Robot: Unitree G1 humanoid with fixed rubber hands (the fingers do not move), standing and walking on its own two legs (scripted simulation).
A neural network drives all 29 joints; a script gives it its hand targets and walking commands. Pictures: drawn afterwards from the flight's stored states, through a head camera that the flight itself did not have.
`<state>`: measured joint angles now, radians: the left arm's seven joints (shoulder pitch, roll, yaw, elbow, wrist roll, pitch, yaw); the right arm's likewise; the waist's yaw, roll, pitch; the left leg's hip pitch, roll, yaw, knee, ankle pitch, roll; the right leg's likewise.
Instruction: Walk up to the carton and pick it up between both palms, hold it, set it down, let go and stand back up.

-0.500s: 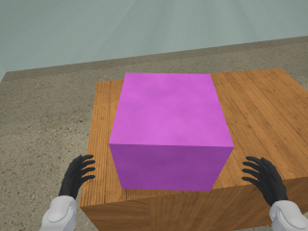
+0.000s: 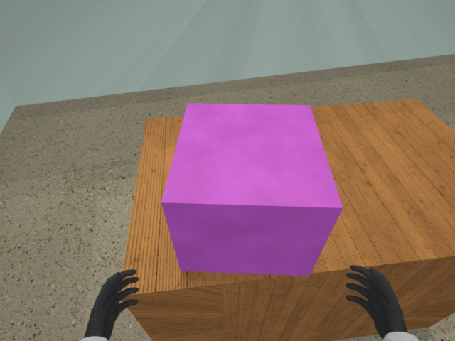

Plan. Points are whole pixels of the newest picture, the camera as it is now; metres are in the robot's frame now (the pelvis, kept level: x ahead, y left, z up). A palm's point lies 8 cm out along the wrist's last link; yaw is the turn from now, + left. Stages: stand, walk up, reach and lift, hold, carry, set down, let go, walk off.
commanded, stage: set down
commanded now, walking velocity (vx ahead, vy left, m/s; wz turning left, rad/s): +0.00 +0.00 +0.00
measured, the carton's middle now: (246, 186) +0.45 -0.03 +0.02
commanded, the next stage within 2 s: let go in 0.98 s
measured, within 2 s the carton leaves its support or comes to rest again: neither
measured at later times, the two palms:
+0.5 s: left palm (102, 324) +0.19 +0.22 -0.03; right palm (368, 334) +0.17 -0.23 -0.06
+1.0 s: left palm (102, 318) +0.19 +0.22 -0.02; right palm (353, 339) +0.17 -0.21 -0.08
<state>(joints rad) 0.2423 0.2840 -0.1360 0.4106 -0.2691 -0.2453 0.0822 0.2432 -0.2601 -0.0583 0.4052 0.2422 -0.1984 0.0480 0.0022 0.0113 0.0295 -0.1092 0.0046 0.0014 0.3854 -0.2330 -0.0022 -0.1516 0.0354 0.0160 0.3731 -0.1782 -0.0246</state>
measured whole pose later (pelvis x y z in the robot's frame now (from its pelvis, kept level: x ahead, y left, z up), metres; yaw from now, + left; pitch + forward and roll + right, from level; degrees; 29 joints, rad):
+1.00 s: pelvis +0.00 +0.00 +0.00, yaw +1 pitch -6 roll +0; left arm 0.13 0.19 0.00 0.39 -0.05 0.10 -0.06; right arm 0.19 -0.17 -0.03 0.67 -0.02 -0.10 -0.01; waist 0.05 0.04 0.06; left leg -0.03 0.01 0.00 0.36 -0.23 -0.01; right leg -0.07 0.03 0.00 0.36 -0.19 -0.03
